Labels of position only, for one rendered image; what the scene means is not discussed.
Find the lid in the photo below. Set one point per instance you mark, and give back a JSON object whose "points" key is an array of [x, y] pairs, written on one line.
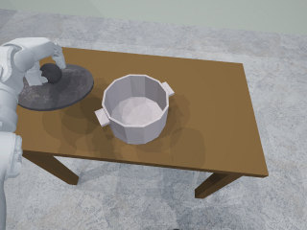
{"points": [[75, 84]]}

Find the knob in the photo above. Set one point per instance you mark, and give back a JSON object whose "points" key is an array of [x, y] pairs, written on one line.
{"points": [[51, 72]]}

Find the table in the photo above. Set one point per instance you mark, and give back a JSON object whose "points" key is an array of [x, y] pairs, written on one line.
{"points": [[210, 125]]}

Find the left robot forearm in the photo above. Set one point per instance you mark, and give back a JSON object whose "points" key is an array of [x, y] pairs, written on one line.
{"points": [[15, 61]]}

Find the pot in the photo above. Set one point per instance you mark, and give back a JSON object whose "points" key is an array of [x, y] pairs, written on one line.
{"points": [[136, 108]]}

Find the robot left hand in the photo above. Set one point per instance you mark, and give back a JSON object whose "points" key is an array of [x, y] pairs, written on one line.
{"points": [[41, 47]]}

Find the left robot upper arm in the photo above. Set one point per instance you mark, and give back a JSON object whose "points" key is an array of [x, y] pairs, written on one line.
{"points": [[10, 167]]}

